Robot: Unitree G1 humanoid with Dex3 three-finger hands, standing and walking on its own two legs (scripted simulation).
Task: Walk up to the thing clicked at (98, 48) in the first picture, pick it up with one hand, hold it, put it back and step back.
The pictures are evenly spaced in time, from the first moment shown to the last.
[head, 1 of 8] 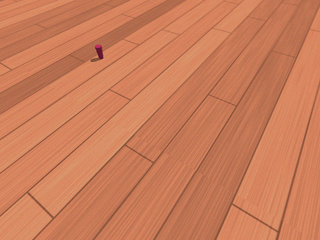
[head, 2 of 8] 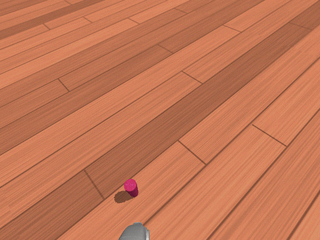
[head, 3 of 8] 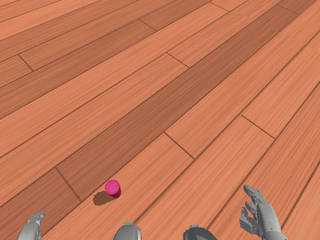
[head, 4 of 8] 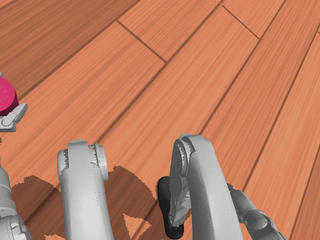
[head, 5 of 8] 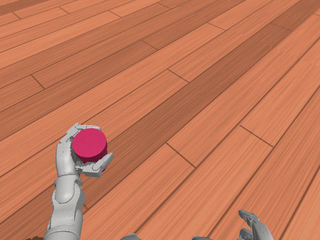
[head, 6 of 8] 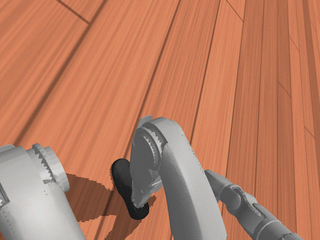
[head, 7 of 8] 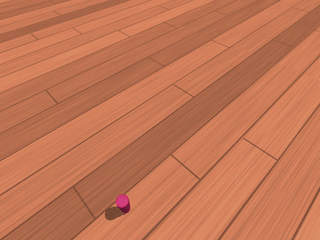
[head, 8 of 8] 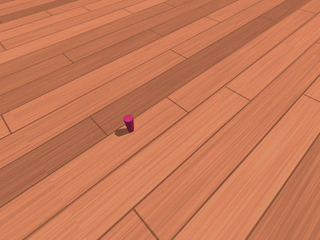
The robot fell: no
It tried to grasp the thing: yes
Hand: left
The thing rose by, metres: 0.69
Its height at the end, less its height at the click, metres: +0.00
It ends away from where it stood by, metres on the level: 0.02
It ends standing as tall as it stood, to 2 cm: yes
